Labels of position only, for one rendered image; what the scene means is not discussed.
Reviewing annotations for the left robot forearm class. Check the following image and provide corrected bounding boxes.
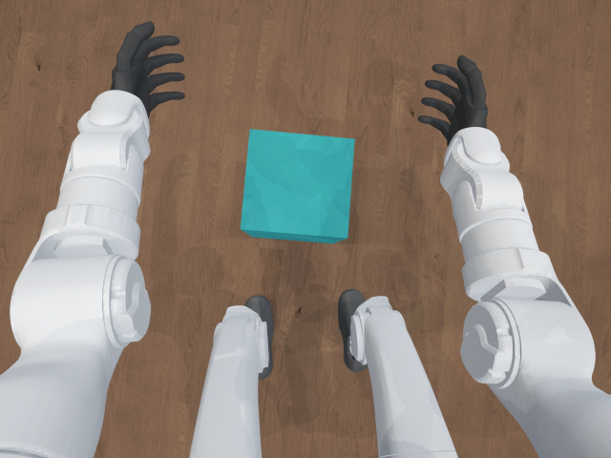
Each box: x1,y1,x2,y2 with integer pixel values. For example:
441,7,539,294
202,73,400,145
10,90,151,346

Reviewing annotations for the robot left thigh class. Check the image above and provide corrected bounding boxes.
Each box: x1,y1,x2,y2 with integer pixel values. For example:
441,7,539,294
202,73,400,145
189,315,269,458

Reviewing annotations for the robot left shin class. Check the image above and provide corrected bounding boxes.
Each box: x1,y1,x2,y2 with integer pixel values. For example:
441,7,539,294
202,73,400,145
213,305,260,342

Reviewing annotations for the right robot forearm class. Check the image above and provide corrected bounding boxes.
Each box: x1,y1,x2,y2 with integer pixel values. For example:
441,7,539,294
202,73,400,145
440,127,596,374

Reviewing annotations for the robot left upper arm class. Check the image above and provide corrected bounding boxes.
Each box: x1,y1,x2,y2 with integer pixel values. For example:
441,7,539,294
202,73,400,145
0,254,151,458

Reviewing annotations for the carton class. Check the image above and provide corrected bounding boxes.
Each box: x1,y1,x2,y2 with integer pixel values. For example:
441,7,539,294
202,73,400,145
241,129,355,243

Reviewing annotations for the right robot hand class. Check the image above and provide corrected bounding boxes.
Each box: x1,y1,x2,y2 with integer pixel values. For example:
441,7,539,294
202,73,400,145
418,55,488,146

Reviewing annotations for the left robot hand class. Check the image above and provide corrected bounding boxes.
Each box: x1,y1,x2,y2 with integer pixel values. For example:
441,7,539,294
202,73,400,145
110,21,185,118

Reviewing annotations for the robot right upper arm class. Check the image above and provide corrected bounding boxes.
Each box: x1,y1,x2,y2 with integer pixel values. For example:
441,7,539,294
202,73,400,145
460,298,611,458

